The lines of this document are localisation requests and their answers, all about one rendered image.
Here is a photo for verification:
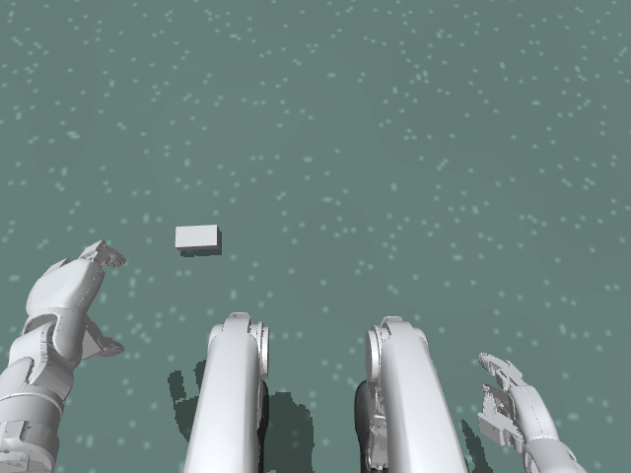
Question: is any small box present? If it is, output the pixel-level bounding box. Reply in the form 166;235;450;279
175;225;219;250

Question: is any left robot arm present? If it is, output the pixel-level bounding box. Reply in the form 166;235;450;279
0;307;87;473

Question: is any right robot arm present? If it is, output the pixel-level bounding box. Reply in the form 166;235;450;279
523;439;588;473

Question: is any right robot hand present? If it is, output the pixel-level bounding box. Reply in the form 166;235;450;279
478;353;560;455

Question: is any right robot foot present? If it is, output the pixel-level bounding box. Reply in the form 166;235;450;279
354;380;388;473

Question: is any left robot hand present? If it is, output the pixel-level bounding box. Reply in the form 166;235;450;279
26;239;126;360

